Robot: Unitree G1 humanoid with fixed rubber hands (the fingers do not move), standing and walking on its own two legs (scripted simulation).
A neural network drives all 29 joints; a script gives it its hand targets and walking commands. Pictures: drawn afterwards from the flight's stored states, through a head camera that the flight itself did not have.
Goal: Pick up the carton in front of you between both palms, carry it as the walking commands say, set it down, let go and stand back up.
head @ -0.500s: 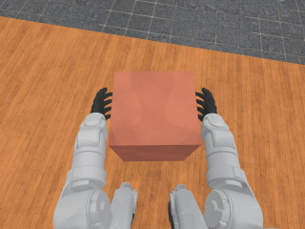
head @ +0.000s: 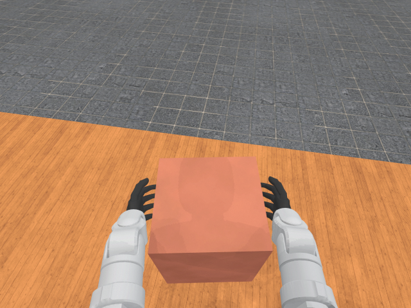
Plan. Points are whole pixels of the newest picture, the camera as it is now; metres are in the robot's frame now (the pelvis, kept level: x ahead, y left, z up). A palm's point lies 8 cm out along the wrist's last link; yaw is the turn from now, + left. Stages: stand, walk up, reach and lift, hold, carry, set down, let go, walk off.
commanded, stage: reach and lift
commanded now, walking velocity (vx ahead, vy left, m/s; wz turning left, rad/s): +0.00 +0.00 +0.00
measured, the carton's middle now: (208, 223) +0.33 +0.00 -0.07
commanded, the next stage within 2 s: hold in 1.14 s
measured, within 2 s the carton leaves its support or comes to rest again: neither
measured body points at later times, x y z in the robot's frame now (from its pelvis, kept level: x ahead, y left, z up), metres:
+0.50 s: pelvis -0.01 +0.00 +0.02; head -0.02 +0.00 +0.47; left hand +0.31 +0.15 +0.04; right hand +0.31 -0.15 +0.04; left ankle +0.03 +0.13 -0.72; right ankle +0.02 -0.13 -0.72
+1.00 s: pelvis +0.02 +0.00 +0.03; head -0.01 +0.00 +0.48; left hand +0.31 +0.15 +0.05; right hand +0.32 -0.15 +0.05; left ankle +0.03 +0.13 -0.72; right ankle +0.02 -0.13 -0.72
